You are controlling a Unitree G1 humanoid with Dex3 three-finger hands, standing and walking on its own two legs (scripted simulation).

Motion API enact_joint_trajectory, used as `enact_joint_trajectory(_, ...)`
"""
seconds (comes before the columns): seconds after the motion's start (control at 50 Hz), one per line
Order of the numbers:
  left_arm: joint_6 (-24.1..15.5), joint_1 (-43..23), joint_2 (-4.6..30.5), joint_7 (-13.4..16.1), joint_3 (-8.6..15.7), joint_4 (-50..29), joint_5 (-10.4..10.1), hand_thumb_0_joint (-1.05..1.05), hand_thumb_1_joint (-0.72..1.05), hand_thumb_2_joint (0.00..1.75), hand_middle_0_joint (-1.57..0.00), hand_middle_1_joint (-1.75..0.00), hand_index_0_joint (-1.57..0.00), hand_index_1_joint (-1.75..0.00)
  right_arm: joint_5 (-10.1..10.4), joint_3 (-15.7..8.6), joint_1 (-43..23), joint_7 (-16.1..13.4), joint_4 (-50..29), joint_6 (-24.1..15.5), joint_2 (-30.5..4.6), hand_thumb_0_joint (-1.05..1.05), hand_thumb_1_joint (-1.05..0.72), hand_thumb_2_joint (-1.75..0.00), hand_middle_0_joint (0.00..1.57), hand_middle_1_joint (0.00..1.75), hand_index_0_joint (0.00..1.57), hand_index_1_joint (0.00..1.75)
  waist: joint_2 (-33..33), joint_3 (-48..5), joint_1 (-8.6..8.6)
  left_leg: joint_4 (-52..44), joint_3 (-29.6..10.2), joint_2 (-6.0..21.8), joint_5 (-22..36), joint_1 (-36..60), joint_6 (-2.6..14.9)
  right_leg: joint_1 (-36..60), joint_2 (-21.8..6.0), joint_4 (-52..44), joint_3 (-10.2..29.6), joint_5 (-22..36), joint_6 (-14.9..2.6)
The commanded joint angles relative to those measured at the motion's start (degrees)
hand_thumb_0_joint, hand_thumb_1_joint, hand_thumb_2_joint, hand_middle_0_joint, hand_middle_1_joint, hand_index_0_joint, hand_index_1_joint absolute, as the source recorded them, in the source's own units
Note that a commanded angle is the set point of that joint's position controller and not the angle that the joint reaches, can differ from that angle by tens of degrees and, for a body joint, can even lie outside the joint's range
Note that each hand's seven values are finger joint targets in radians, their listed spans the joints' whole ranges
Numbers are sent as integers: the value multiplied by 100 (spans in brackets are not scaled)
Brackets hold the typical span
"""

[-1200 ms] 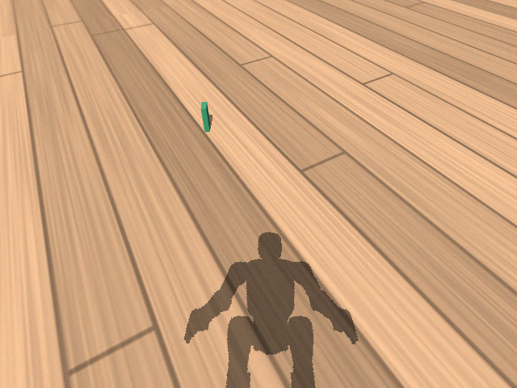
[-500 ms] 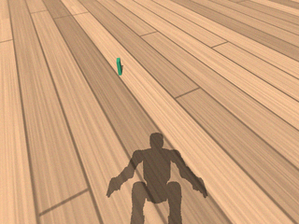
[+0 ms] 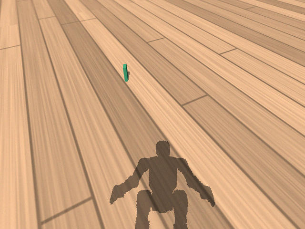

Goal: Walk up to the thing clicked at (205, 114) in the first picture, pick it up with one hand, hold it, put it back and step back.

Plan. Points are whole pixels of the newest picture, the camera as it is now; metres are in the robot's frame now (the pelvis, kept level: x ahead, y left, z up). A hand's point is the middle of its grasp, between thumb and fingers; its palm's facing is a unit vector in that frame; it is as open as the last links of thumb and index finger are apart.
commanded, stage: walk up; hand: left
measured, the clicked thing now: (125, 72) +1.80 +0.34 -0.69
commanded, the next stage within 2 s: none
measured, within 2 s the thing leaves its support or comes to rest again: neither
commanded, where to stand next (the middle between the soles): +1.49 +0.12 m, yaw +4 degrees
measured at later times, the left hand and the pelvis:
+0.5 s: hand (46, 200) +0.26 +0.38 -0.16, palm faces -0.01 -0.95 -0.31, open 7.4 cm; pelvis +0.18 +0.10 -0.01, yaw +2 degrees
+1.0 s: hand (78, 130) +0.54 +0.34 -0.13, palm faces +0.05 -0.93 -0.36, open 7.4 cm; pelvis +0.47 +0.07 +0.00, yaw +2 degrees
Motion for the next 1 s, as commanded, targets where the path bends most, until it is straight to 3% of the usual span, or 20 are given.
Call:
enact_joint_trajectory(0.0, -284, 417, 2120, 51, 607, -513, 95, 0, 90, 90, -20, -30, -20, -30, -75, -422, -1201, 31, -992, -218, -1292, 0, -90, -90, 20, 30, 20, 30, -598, 661, 676, 2092, -267, 395, -140, -3408, -86, 1161, -2631, -2065, 3115, -2347, -1375)
enact_joint_trajectory(0.06, -326, 176, 1984, 44, 602, -681, 84, 0, 90, 90, -20, -30, -20, -30, 7, -512, -760, 153, -920, -277, -1439, 0, -90, -90, 20, 30, 20, 30, -486, 345, 395, 1876, -370, 581, -54, -2888, -147, 1325, -1969, -1910, 2015, -1769, -1087)
enact_joint_trajectory(0.14, -308, -556, 2174, -38, 604, -1030, 95, 0, 90, 90, -20, -30, -20, -30, 5, -617, -246, 307, -921, -191, -1456, 0, -90, -90, 20, 30, 20, 30, -1212, 516, -81, 1154, 61, 641, 579, -1212, -248, -508, -1565, -1860, 855, -1604, -768)
enact_joint_trajectory(0.2, -264, -532, 2117, -98, 586, -1034, 56, 0, 90, 90, -20, -30, -20, -30, 43, -697, 307, 310, -777, -221, -1397, 0, -90, -90, 20, 30, 20, 30, -776, 416, -277, 427, 530, 389, 1529, 185, -288, -1292, -1270, -1135, 261, -1411, -675)
enact_joint_trajectory(0.24, -213, -297, 1856, -114, 496, -976, 51, 0, 90, 90, -20, -30, -20, -30, -3, -783, 983, 214, -555, -258, -1539, 0, -90, -90, 20, 30, 20, 30, -14, 34, -593, 351, 822, 122, 1297, 1490, -184, -1904, -966, 208, -147, -905, -570)
enact_joint_trajectory(0.26, -184, -71, 1552, -128, 387, -986, 111, 0, 90, 90, -20, -30, -20, -30, -27, -916, 1746, 131, -337, -295, -1836, 0, -90, -90, 20, 30, 20, 30, 955, -348, -947, 254, 538, 113, 407, 2525, -14, -2509, -662, 2000, -365, -475, -470)
enact_joint_trajectory(0.28, -182, 157, 1057, -139, 236, -1081, 72, 0, 90, 90, -20, -30, -20, -30, -102, -993, 2294, 14, -327, -326, -2273, 0, -90, -90, 20, 30, 20, 30, 2260, -366, -1092, -858, -1391, 1104, -1625, 2626, 226, -3400, 61, 3973, -194, -1385, -308)
enact_joint_trajectory(0.3, -189, 168, 1356, -88, 278, -1178, -54, 0, 90, 90, -20, -30, -20, -30, -11, -980, 1643, 18, -693, -399, -2701, 0, -90, -90, 20, 30, 20, 30, 1845, -262, -795, -2224, -4112, 2337, -2986, 1955, 897, -3756, 211, 4572, 427, -1213, -190)
enact_joint_trajectory(0.32, -205, 49, 1736, -41, 274, -1170, 38, 0, 90, 90, -20, -30, -20, -30, 141, -1019, 1012, 25, -898, -386, -2766, 0, -90, -90, 20, 30, 20, 30, 1534, 129, -545, -2506, -4545, 2740, -2963, 1239, 1284, -3504, -236, 4663, 864, -897, -243)
enact_joint_trajectory(0.34, -249, -197, 1878, -25, 281, -1169, -19, 0, 90, 90, -20, -30, -20, -30, 118, -921, 718, -10, -960, -405, -2594, 0, -90, -90, 20, 30, 20, 30, 923, 381, -435, -2330, -3942, 2619, -2222, 895, 1317, -3541, -412, 4620, 1075, -618, -176)
enact_joint_trajectory(0.4, -211, 389, 1815, -135, 338, -791, -191, 0, 90, 90, -20, -30, -20, -30, 164, -603, 544, -53, -1095, -547, -1823, 0, -90, -90, 20, 30, 20, 30, 504, 493, -12, -1772, -1170, 1496, -5, 380, 626, -2757, -734, 3620, 847, 414, -7)
enact_joint_trajectory(0.5, -100, -8, 1619, -323, 358, -1116, -93, 0, 90, 90, -20, -30, -20, -30, 172, -591, 570, -42, -1253, -627, -1864, 0, -90, -90, 20, 30, 20, 30, 647, 696, -46, -2163, -483, 1491, 345, 195, 960, -2559, -822, 2294, 361, 1023, 329)
enact_joint_trajectory(0.66, -167, -874, 1292, -358, 350, -1462, -75, 0, 90, 90, -20, -30, -20, -30, 138, -624, 1039, -112, -1273, -548, -1909, 0, -90, -90, 20, 30, 20, 30, 439, 215, -221, -1145, 138, 1304, 2845, 798, 705, -1456, -364, 794, -329, 1548, -88)
enact_joint_trajectory(0.72, -207, 731, 1619, -204, 587, -1047, -76, 0, 90, 90, -20, -30, -20, -30, 83, -512, 1181, -159, -1400, -498, -1615, 0, -90, -90, 20, 30, 20, 30, -427, -845, 602, 1637, 548, 841, 3579, 185, 372, 984, -85, 505, -380, 1018, -329)
enact_joint_trajectory(0.74, -246, 1493, 2024, -125, 737, -935, -40, 0, 90, 90, -20, -30, -20, -30, 107, -378, 1493, -139, -1482, -497, -1233, 0, -90, -90, 20, 30, 20, 30, -1463, -1424, 836, 3198, 660, 387, 1997, -904, 202, 2137, -1029, 266, 964, -224, -472)
enact_joint_trajectory(0.76, -287, 1630, 2446, -88, 806, -1002, -76, 0, 90, 90, -20, -30, -20, -30, 222, -357, 1702, -147, -1555, -506, -1222, 0, -90, -90, 20, 30, 20, 30, -2073, -1523, 738, 4173, 406, -311, -372, -2422, -17, 3116, -2428, -578, 3771, 0, -1142)
enact_joint_trajectory(0.78, -271, 1253, 2439, -51, 829, -1116, -157, 0, 90, 90, -20, -30, -20, -30, 190, -429, 1372, -230, -1434, -488, -1757, 0, -90, -90, 20, 30, 20, 30, -1567, -1258, 766, 4525, 46, 75, -562, -2905, 18, 2856, -2642, -653, 4097, 186, -1525)
enact_joint_trajectory(0.82, -284, 783, 2013, 28, 667, -1267, -253, 0, 90, 90, -20, -30, -20, -30, 227, -449, 843, -202, -1345, -502, -1660, 0, -90, -90, 20, 30, 20, 30, -573, -324, 543, 4620, -489, 357, 147, -2436, 15, 1164, -2160, -730, 2482, 1619, -1317)
enact_joint_trajectory(0.86, -341, 463, 1716, 54, 536, -1312, -235, 0, 90, 90, -20, -30, -20, -30, 254, -381, 1079, -120, -1305, -422, -1374, 0, -90, -90, 20, 30, 20, 30, -787, 180, 164, 3857, -311, 450, 663, -1887, 75, 15, -1507, -799, 1327, 1951, -861)
enact_joint_trajectory(0.98, -512, 400, 1754, -6, 503, -1581, -132, 0, 90, 90, -20, -30, -20, -30, 111, -449, 472, 127, -1571, -311, -1263, 0, -90, -90, 20, 30, 20, 30, -735, 489, 75, 1989, 136, 598, 1339, -1959, -297, -518, -1315, -1286, 380, 1512, -1041)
